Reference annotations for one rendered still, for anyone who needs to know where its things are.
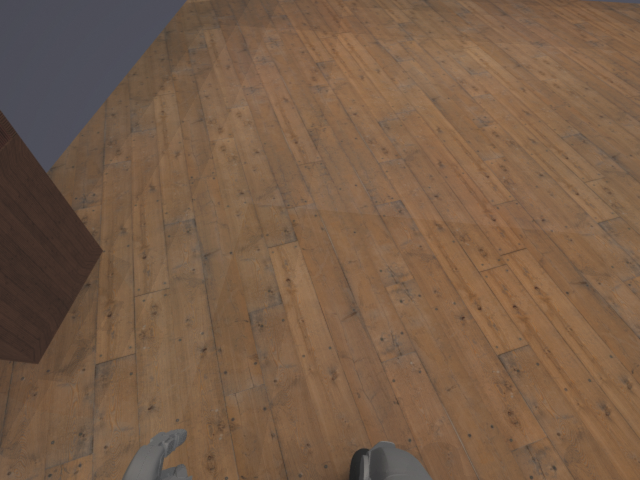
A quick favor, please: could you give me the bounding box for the right robot foot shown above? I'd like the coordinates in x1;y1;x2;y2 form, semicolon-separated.
349;448;369;480

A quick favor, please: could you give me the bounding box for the right robot thigh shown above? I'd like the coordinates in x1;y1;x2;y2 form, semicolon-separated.
360;447;432;480

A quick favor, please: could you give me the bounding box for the left robot hand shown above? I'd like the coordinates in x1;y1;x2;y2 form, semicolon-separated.
122;429;193;480

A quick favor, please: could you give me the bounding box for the cabinet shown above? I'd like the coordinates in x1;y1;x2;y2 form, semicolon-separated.
0;110;103;364

